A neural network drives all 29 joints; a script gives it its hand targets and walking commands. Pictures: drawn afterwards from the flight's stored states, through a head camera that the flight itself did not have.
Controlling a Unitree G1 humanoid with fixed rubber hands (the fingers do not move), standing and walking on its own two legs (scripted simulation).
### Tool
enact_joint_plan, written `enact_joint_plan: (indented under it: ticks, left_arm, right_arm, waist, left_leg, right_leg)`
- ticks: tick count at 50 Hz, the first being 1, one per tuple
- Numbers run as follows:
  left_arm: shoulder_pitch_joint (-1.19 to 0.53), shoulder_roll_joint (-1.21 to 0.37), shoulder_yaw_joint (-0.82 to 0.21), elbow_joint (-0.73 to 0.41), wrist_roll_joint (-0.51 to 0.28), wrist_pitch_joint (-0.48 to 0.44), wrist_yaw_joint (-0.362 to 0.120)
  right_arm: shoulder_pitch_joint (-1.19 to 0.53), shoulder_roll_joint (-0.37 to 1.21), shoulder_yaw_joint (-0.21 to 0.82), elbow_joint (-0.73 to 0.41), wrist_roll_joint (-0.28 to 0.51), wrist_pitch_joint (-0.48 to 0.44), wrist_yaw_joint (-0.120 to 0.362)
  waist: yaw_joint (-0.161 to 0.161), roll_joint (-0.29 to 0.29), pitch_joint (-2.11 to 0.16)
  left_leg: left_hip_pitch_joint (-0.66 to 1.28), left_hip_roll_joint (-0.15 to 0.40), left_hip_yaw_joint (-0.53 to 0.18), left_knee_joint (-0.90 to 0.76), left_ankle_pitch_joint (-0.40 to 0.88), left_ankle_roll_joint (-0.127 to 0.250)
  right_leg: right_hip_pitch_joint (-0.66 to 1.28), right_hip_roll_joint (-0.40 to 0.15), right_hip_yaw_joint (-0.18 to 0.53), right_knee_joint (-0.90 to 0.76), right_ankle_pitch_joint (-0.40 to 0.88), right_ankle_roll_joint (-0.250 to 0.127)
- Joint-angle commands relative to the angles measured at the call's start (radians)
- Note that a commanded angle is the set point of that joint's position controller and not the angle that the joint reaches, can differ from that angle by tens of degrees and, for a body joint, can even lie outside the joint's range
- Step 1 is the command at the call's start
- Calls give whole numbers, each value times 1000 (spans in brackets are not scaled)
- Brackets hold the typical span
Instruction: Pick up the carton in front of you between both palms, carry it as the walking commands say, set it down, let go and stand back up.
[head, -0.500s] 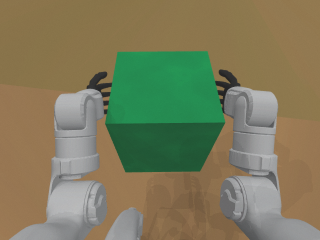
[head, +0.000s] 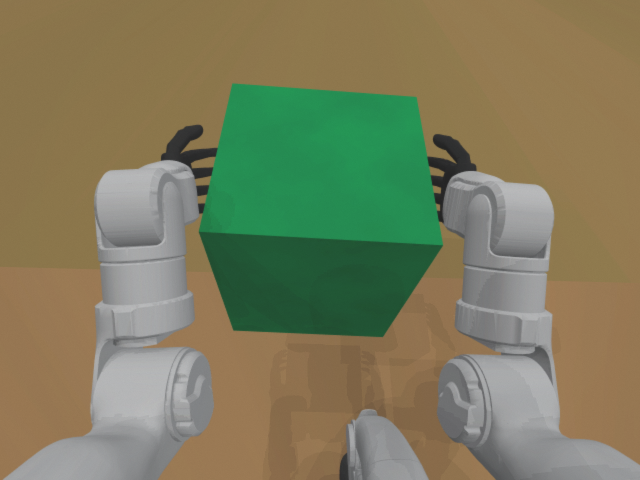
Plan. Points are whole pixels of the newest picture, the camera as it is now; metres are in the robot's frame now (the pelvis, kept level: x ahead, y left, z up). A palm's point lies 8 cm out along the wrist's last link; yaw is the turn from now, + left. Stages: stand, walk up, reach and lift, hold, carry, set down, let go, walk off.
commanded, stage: carry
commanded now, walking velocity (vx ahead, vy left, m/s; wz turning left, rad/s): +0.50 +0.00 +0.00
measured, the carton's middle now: (316, 224) +0.40 -0.02 +0.08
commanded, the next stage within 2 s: none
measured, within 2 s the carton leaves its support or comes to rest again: neither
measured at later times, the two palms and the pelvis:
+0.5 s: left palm (191, 32) +0.66 +0.15 +0.19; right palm (394, 27) +0.69 -0.15 +0.19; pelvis +0.30 -0.03 +0.02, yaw +1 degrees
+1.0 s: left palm out of the picture +0.97 +0.13 +0.21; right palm out of the picture +0.96 -0.17 +0.21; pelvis +0.59 -0.01 +0.04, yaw +0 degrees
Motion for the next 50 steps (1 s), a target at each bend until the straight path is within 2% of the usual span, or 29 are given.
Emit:
enact_joint_plan:
  ticks: [1,4,5,6,7,8,9,10,12,13,15,19,22,25,27,28,29,30,31,32,33,34,36,40,42,45,48,49,50]
  left_arm:
    - [-693,-995,-591,-28,-364,-24,-170]
    - [-674,-1009,-585,56,-370,-21,-194]
    - [-683,-1018,-582,76,-379,-23,-201]
    - [-684,-1031,-576,98,-386,-26,-208]
    - [-672,-1043,-563,124,-391,-31,-214]
    - [-649,-1048,-547,142,-389,-38,-219]
    - [-683,-1034,-541,134,-389,-54,-220]
    - [-707,-1050,-549,96,-408,-55,-223]
    - [-809,-1106,-584,-18,-469,-59,-228]
    - [-856,-1120,-601,-73,-498,-61,-228]
    - [-895,-1134,-622,-141,-531,-59,-227]
    - [-866,-1089,-633,-177,-536,-39,-224]
    - [-799,-1063,-630,-110,-509,-27,-233]
    - [-761,-1059,-622,-20,-484,-29,-246]
    - [-768,-1064,-614,10,-474,-35,-250]
    - [-769,-1070,-609,26,-475,-38,-251]
    - [-764,-1073,-602,47,-469,-40,-251]
    - [-767,-1075,-590,62,-461,-39,-253]
    - [-778,-1097,-579,67,-461,-38,-254]
    - [-801,-1092,-590,43,-446,-44,-243]
    - [-806,-1089,-580,23,-439,-46,-233]
    - [-803,-1092,-576,11,-434,-46,-223]
    - [-775,-1078,-565,-25,-419,-45,-199]
    - [-735,-1023,-564,-80,-380,-41,-163]
    - [-708,-995,-570,-74,-355,-33,-156]
    - [-670,-979,-580,-18,-337,-24,-165]
    - [-660,-994,-578,54,-344,-23,-188]
    - [-674,-1004,-578,66,-356,-25,-195]
    - [-674,-1017,-575,87,-365,-28,-201]
  right_arm:
    - [-781,1026,613,-81,453,4,248]
    - [-750,1023,597,5,423,4,258]
    - [-752,1029,592,25,418,1,261]
    - [-756,1038,588,40,418,-1,263]
    - [-750,1049,583,56,417,-3,264]
    - [-769,1056,579,61,415,-5,267]
    - [-805,1079,576,63,416,-5,270]
    - [-827,1079,573,58,411,-10,266]
    - [-837,1081,563,19,406,-16,248]
    - [-825,1081,554,1,398,-16,236]
    - [-807,1058,542,-39,378,-15,211]
    - [-755,992,546,-68,333,-4,180]
    - [-703,969,553,-10,307,7,184]
    - [-680,983,556,70,303,8,206]
    - [-698,1002,555,100,321,4,221]
    - [-697,1013,549,122,328,1,226]
    - [-684,1018,537,145,336,-4,231]
    - [-668,1015,525,160,336,-11,236]
    - [-688,1019,523,151,339,-23,237]
    - [-714,1044,531,108,365,-22,242]
    - [-774,1074,559,49,400,-27,246]
    - [-836,1096,582,-14,435,-30,248]
    - [-902,1121,613,-109,482,-30,247]
    - [-894,1082,623,-182,500,-16,243]
    - [-857,1056,624,-162,490,-5,243]
    - [-796,1034,619,-83,465,5,253]
    - [-769,1036,606,1,439,2,266]
    - [-773,1041,601,15,435,-1,269]
    - [-774,1048,596,30,434,-3,270]
  waist:
    - [-7,146,-468]
    - [2,170,-427]
    - [18,186,-430]
    - [58,174,-463]
    - [105,130,-542]
    - [159,2,-625]
    - [153,-303,-621]
    - [150,-266,-584]
    - [153,-57,-544]
    - [140,-36,-536]
    - [124,-68,-555]
    - [134,-81,-532]
    - [144,-107,-491]
    - [145,-127,-438]
    - [111,-144,-434]
    - [62,-122,-475]
    - [14,-71,-551]
    - [-26,108,-629]
    - [-28,362,-621]
    - [-11,262,-592]
    - [-21,156,-568]
    - [-8,71,-538]
    - [14,83,-544]
    - [8,117,-550]
    - [-1,124,-523]
    - [-9,144,-473]
    - [0,168,-426]
    - [16,183,-429]
    - [56,169,-463]
  left_leg:
    - [416,234,-217,-108,469,153]
    - [392,210,-132,-73,613,106]
    - [374,203,-100,-22,736,85]
    - [326,182,-39,104,842,51]
    - [208,160,10,256,782,8]
    - [-30,117,7,471,466,-33]
    - [-365,-54,-26,702,-64,-65]
    - [-497,-36,-133,876,-159,-39]
    - [-549,25,-145,911,-99,-17]
    - [-540,47,-147,860,-62,-15]
    - [-504,55,-137,789,-35,-15]
    - [-545,67,-90,622,-26,-35]
    - [-476,66,-58,415,87,-38]
    - [-365,14,22,227,147,-25]
    - [-206,-43,86,108,137,-7]
    - [-19,-73,130,20,180,6]
    - [246,-25,76,27,169,28]
    - [467,208,-345,-36,-14,111]
    - [622,354,-746,-142,155,234]
    - [635,368,-703,-88,256,245]
    - [579,331,-616,-43,367,233]
    - [516,309,-525,-34,411,197]
    - [458,279,-434,-60,341,157]
    - [454,280,-375,-90,313,187]
    - [447,272,-327,-105,342,190]
    - [413,238,-229,-103,482,153]
    - [379,211,-138,-74,618,102]
    - [358,204,-105,-25,734,81]
    - [307,183,-42,97,827,47]
  right_leg:
    - [-8,5,-44,-186,80,-7]
    - [135,62,-126,-373,106,-29]
    - [224,96,-161,-431,99,-41]
    - [400,132,-203,-520,134,-54]
    - [658,113,-188,-536,152,-72]
    - [920,-83,133,-572,-41,-126]
    - [1093,-294,629,-659,123,-266]
    - [1112,-299,655,-659,228,-299]
    - [1021,-252,466,-598,385,-263]
    - [973,-234,412,-606,367,-233]
    - [935,-211,349,-631,288,-211]
    - [917,-215,270,-665,289,-242]
    - [881,-185,178,-669,377,-211]
    - [849,-151,87,-645,516,-168]
    - [809,-137,27,-571,651,-128]
    - [753,-112,-40,-447,734,-92]
    - [622,-91,-81,-293,647,-48]
    - [383,-20,-92,-51,332,5]
    - [71,147,-36,183,-156,28]
    - [-33,87,61,331,-196,-4]
    - [-62,65,66,366,-172,-18]
    - [-64,34,72,321,-130,-25]
    - [-32,13,69,233,-79,-23]
    - [-71,7,25,123,-71,-6]
    - [-75,-3,7,8,-32,1]
    - [8,13,-46,-195,70,-9]
    - [153,70,-131,-385,104,-28]
    - [246,102,-164,-441,103,-39]
    - [425,132,-202,-531,145,-53]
